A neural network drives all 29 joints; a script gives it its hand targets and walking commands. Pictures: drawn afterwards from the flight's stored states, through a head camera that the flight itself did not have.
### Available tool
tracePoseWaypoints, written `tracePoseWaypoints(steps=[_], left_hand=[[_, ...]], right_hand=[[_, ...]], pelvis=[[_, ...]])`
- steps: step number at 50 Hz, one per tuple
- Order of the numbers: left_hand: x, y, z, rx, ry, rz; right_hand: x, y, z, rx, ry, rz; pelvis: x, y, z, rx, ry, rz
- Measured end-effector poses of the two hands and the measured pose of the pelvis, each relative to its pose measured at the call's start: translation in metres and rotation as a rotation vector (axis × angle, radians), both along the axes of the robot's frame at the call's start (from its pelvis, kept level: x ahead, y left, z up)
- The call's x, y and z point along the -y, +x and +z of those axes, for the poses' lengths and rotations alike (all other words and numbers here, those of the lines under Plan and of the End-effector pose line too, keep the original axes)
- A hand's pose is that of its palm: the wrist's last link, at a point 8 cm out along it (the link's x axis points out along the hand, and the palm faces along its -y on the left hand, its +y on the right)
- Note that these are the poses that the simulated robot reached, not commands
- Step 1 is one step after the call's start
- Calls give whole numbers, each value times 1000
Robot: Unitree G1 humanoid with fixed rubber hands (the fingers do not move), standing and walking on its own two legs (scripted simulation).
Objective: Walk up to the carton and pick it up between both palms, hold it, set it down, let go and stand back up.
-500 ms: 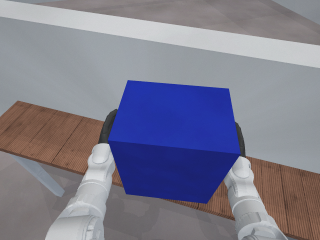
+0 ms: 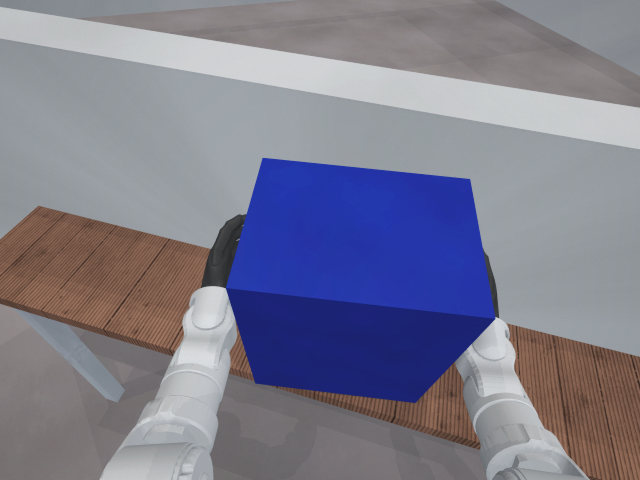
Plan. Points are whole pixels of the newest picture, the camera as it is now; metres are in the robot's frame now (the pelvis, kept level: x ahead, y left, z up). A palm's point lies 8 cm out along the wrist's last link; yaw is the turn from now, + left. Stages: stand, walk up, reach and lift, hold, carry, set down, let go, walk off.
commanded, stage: reach and lift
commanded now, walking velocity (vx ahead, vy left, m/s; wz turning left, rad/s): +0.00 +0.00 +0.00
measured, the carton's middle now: (348, 295) +0.37 -0.02 +0.03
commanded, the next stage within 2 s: none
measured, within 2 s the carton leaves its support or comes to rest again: neither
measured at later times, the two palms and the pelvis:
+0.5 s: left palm (208, 247) +0.37 +0.16 +0.12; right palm (488, 275) +0.35 -0.18 +0.11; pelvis -0.01 +0.00 +0.00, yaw +2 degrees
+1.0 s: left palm (185, 246) +0.34 +0.17 +0.15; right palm (492, 280) +0.33 -0.17 +0.13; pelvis -0.02 +0.01 +0.00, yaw +1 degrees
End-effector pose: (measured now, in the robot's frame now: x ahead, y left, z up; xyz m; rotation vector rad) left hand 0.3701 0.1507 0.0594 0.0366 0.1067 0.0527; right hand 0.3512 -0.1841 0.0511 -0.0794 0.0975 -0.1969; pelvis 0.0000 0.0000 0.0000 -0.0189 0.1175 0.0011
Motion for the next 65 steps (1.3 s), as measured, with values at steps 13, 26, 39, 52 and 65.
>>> tracePoseWaypoints(steps=[13,26,39,52,65], left_hand=[[-2,-6,2,-51,-13,18],[-7,-2,64,43,4,19],[-23,-21,75,-25,-27,26],[-16,-33,101,-55,11,34],[-10,-34,140,-36,-7,41]], right_hand=[[-1,0,9,-50,17,15],[-7,3,58,45,69,10],[-23,-12,66,-24,35,25],[-16,-24,82,-46,64,24],[-10,-21,121,-24,82,33]], pelvis=[[9,-3,1,50,4,20],[-1,-5,0,75,3,27],[-10,-11,-1,192,-1,35],[-8,-26,-2,201,1,20],[1,-35,-2,208,9,12]])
